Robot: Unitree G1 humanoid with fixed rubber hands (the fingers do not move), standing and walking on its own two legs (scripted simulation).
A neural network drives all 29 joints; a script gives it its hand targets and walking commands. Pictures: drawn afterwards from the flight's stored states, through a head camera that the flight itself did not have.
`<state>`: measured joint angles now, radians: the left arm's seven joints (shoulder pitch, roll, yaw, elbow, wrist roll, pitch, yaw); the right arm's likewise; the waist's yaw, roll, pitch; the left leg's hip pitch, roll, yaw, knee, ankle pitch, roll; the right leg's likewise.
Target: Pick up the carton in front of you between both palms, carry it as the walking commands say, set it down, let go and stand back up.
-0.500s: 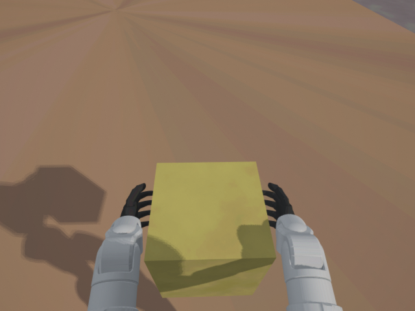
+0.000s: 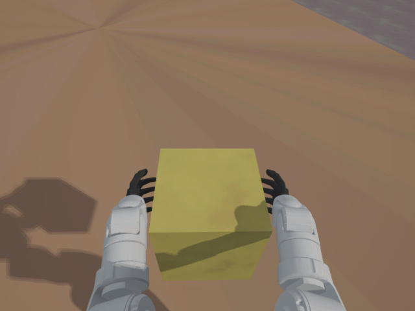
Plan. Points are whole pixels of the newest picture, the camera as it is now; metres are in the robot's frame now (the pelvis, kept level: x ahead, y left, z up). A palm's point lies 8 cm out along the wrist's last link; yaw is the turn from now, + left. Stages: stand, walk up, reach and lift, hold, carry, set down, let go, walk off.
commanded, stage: set down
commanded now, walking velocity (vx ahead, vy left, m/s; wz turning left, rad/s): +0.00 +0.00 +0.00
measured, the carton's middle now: (207, 216) +0.33 +0.00 -0.03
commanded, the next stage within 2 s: none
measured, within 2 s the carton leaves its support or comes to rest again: neither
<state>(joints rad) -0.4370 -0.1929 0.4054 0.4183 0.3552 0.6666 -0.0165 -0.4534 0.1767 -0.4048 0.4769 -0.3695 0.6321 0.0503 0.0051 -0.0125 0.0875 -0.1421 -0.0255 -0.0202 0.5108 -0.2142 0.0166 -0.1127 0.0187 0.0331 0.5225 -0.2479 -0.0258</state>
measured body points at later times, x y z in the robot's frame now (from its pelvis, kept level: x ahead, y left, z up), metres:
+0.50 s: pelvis -0.01 -0.01 -0.08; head +0.21 +0.00 +0.31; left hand +0.39 +0.16 -0.17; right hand +0.41 -0.14 -0.17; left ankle +0.07 +0.11 -0.73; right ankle +0.05 -0.12 -0.73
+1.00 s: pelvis -0.01 -0.01 -0.20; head +0.26 -0.01 +0.16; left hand +0.43 +0.17 -0.30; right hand +0.47 -0.13 -0.30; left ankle +0.07 +0.11 -0.73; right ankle +0.05 -0.12 -0.73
